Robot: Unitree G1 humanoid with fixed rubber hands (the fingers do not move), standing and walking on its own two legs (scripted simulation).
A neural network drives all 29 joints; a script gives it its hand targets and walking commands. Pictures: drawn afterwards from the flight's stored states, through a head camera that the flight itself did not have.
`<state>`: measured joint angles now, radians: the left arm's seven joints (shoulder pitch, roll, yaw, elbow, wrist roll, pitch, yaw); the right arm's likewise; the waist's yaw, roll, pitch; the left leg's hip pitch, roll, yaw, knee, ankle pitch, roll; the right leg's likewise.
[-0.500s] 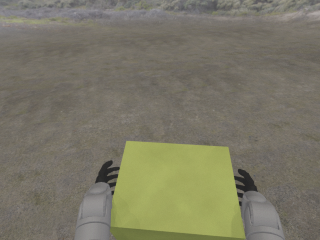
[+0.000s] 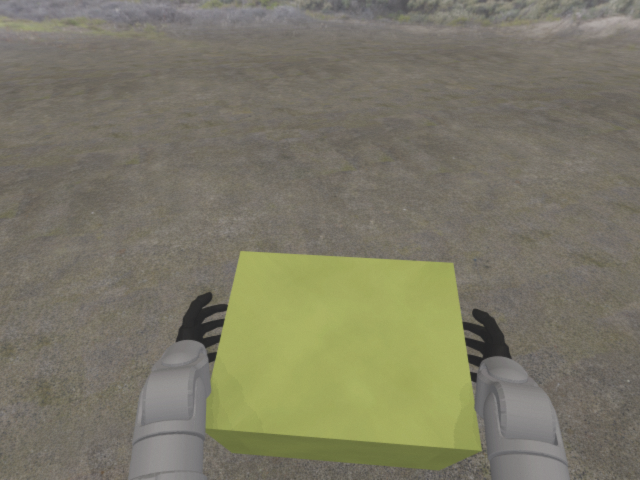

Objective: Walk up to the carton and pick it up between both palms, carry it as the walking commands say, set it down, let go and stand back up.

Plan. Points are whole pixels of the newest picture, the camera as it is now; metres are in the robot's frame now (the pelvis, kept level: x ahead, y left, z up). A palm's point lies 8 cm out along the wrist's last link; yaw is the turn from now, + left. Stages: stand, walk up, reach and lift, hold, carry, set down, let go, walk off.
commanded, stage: carry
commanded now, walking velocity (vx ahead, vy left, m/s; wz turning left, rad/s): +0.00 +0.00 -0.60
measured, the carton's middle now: (339, 360) +0.33 +0.02 +0.00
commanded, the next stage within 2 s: none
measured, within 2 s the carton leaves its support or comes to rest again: neither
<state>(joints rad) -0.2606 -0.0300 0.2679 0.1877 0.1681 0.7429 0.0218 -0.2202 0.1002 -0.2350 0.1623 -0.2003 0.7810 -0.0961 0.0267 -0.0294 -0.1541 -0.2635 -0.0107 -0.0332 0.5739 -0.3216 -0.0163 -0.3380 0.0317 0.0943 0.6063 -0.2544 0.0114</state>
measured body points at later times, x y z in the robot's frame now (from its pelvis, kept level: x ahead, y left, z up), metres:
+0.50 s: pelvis -0.03 -0.02 +0.00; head -0.08 -0.02 +0.44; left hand +0.25 +0.16 +0.10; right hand +0.23 -0.23 +0.10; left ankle -0.02 +0.11 -0.73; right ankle +0.03 -0.11 -0.73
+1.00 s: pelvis -0.04 -0.01 +0.00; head -0.11 -0.01 +0.45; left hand +0.20 +0.18 +0.10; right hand +0.19 -0.20 +0.09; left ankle -0.02 +0.11 -0.73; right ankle +0.03 -0.12 -0.73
